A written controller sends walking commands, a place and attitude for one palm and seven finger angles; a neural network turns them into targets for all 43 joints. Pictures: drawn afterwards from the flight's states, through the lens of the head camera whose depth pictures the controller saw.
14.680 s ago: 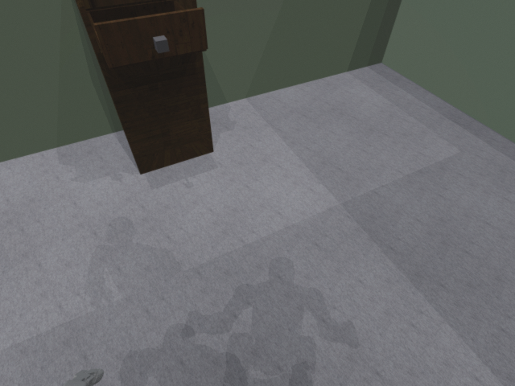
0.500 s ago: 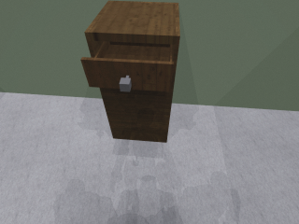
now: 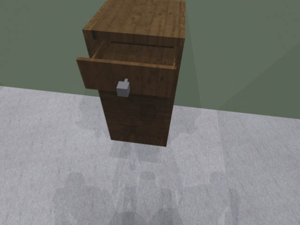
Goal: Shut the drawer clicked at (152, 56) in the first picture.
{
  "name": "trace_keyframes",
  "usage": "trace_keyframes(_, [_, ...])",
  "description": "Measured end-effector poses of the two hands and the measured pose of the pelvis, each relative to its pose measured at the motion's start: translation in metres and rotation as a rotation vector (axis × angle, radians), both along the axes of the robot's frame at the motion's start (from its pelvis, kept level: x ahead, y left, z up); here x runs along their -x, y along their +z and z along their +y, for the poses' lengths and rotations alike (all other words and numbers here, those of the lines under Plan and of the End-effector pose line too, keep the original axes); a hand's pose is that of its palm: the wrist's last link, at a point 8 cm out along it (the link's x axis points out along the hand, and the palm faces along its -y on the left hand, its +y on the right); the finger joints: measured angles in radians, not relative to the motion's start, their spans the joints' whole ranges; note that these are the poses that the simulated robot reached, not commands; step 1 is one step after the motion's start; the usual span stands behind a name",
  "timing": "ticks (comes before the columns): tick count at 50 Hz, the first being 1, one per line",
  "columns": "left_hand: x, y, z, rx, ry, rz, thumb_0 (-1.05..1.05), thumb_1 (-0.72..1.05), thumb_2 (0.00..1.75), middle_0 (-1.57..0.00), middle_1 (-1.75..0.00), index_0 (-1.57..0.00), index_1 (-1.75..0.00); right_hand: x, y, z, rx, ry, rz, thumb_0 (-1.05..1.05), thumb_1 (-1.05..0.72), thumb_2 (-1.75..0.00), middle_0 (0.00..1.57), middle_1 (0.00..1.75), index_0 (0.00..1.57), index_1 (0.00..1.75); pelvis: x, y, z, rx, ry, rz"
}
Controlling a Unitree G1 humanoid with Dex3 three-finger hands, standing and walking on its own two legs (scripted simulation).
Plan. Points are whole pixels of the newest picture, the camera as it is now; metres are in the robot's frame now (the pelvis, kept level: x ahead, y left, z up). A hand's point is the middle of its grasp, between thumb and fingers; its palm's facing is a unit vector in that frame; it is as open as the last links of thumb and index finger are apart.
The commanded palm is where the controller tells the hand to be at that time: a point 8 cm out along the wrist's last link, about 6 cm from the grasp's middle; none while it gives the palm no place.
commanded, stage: shuffle to correct the standing spot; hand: left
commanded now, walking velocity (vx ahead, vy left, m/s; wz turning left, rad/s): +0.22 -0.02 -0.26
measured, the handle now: (124, 85) +0.61 +0.14 +0.00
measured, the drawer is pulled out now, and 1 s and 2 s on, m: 0.16 0.16 0.16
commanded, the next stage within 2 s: come to a stop and stand still in 0.48 s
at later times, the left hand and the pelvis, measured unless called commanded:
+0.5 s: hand (109, 199) +0.23 +0.15 -0.17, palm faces -0.03 -0.97 -0.25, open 7.3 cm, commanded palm none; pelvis +0.14 -0.05 -0.02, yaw -3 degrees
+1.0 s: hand (118, 195) +0.24 +0.12 -0.17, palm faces +0.04 -0.98 -0.21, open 7.3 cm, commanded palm none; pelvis +0.20 -0.06 +0.01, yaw -3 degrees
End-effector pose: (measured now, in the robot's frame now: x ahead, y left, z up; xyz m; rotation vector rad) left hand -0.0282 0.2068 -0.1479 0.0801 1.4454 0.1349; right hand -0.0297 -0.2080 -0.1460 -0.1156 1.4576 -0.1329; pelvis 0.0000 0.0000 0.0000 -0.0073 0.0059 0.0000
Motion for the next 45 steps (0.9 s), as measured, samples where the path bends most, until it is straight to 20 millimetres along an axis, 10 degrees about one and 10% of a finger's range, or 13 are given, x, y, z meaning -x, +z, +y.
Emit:
trace_keyframes(9, [-0.012,-0.011,0.004,0.038,-0.003,0.112,0.00,0.91,0.90,-0.20,-0.30,-0.20,-0.30,-0.049,0.009,0.001,0.067,-0.022,-0.086,0.00,-0.91,-0.90,0.20,0.30,0.20,0.30,-0.042,-0.004,0.010,0.002,-0.026,-0.003])
trace_keyframes(18, [-0.149,0.006,0.015,-0.041,-0.074,-0.071,0.02,0.95,0.90,-0.20,-0.30,-0.20,-0.30,-0.023,0.019,0.011,-0.012,-0.080,0.115,0.00,-0.91,-0.90,0.20,0.30,0.20,0.30,-0.086,0.006,-0.012,-0.001,-0.039,0.004])
trace_keyframes(24, [-0.242,0.008,-0.003,-0.110,-0.134,-0.238,0.01,0.93,0.90,-0.20,-0.30,-0.20,-0.30,-0.038,-0.004,-0.017,-0.064,-0.120,0.214,0.00,-0.90,-0.90,0.21,0.30,0.20,0.30,-0.131,-0.014,-0.042,-0.027,-0.047,-0.015])
trace_keyframes(34, [-0.271,0.024,-0.047,-0.095,-0.104,-0.225,0.00,0.95,0.90,-0.20,-0.30,-0.20,-0.30,-0.191,0.007,-0.090,0.029,-0.082,-0.103,0.00,-0.91,-0.90,0.20,0.30,0.20,0.30,-0.175,0.008,-0.070,-0.027,-0.050,-0.019])
trace_keyframes(45, [-0.271,0.019,-0.043,-0.081,-0.060,-0.178,0.00,0.94,0.90,-0.21,-0.30,-0.20,-0.30,-0.280,0.013,-0.082,0.027,-0.023,-0.225,0.00,-0.93,-0.90,0.20,0.30,0.20,0.30,-0.199,0.008,-0.065,-0.020,-0.050,-0.012])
